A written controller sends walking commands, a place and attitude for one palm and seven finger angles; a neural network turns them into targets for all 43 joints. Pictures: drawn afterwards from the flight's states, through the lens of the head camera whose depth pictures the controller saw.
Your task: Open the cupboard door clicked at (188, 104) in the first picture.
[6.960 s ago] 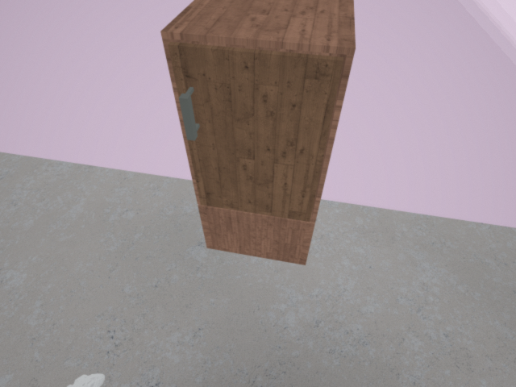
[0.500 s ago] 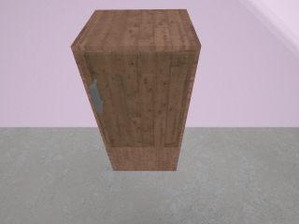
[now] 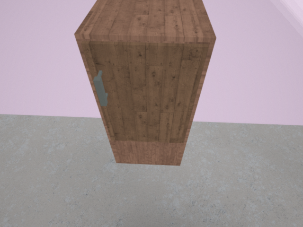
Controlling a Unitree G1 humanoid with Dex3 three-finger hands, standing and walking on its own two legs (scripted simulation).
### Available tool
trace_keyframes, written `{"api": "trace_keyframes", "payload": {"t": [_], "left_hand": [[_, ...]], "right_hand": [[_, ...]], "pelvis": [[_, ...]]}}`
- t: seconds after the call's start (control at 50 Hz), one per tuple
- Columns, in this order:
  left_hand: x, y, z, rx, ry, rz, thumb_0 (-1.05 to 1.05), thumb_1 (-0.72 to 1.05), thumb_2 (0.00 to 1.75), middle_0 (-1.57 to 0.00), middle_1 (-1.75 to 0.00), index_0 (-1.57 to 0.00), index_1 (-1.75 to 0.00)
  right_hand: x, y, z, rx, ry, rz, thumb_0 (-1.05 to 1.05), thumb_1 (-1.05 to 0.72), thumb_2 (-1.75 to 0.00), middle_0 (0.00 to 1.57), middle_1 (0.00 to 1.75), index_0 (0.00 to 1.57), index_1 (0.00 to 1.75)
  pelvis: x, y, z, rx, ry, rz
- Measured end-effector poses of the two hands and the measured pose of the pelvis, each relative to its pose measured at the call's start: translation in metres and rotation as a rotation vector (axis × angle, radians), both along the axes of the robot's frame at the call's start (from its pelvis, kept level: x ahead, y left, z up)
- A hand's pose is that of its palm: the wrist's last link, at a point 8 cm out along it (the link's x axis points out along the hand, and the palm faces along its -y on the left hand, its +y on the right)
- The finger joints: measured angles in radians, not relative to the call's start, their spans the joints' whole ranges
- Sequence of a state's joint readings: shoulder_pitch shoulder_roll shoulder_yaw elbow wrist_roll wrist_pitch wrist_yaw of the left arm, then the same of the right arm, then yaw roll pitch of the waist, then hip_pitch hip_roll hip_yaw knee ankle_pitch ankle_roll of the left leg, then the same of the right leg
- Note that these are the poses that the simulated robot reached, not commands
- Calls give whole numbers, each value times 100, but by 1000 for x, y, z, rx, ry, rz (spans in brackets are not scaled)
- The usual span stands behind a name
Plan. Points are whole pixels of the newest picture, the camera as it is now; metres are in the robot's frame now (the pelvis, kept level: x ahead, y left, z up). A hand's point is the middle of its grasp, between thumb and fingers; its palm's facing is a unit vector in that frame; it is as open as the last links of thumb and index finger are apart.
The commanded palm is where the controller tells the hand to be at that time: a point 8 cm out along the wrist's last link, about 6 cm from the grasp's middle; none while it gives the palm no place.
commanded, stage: look again from close up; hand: left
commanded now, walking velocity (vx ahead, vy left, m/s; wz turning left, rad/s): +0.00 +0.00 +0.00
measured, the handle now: (102, 88) +0.59 +0.22 +0.00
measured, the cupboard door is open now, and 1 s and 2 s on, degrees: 0 0 0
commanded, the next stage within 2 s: raise the hand with hooked fingers in 0.38 s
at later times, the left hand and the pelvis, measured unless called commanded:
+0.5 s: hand out of the picture +0.06 +0.20 -0.17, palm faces -0.02 -0.97 -0.22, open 7.4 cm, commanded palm +0.12 +0.25 -0.07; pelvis +0.03 +0.02 +0.00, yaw -1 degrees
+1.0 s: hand (69, 220) +0.15 +0.23 -0.07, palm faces +0.12 -0.99 -0.03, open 9.2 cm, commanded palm +0.16 +0.28 -0.04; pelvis -0.03 -0.01 -0.10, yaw +1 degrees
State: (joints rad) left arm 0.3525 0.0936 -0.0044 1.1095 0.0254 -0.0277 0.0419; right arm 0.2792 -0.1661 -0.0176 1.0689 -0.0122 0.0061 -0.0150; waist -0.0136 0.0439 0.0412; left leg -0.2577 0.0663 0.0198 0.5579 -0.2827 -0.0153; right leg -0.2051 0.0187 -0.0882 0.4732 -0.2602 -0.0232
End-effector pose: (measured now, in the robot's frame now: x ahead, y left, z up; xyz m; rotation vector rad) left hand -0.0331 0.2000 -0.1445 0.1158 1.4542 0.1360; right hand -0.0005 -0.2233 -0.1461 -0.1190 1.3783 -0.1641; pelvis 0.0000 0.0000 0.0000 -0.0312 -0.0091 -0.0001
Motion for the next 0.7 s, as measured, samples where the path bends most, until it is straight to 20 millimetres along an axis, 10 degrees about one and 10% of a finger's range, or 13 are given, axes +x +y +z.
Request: {"api": "trace_keyframes", "payload": {"t": [0.26, 0.5, 0.7], "left_hand": [[64, 49, 6, 66, -122, -38, 1, 91, 89, -20, -30, -20, -30], [84, 51, 5, 63, -119, -62, 1, 91, 89, -20, -30, -20, -30], [240, 59, 148, 83, -1194, -5, 1, 82, 86, -21, -36, -21, -36]], "right_hand": [[5, 30, -1, 19, -7, 16, 1, -93, -90, 20, 30, 20, 30], [15, 30, 1, 10, 12, 7, 0, -92, -90, 20, 30, 20, 30], [121, -17, 39, -126, -577, 49, 1, -91, -90, 20, 30, 20, 30]], "pelvis": [[16, 21, 1, 34, -1, -12], [25, 23, 1, 34, 7, -22], [11, 15, -13, 41, 98, 1]]}}
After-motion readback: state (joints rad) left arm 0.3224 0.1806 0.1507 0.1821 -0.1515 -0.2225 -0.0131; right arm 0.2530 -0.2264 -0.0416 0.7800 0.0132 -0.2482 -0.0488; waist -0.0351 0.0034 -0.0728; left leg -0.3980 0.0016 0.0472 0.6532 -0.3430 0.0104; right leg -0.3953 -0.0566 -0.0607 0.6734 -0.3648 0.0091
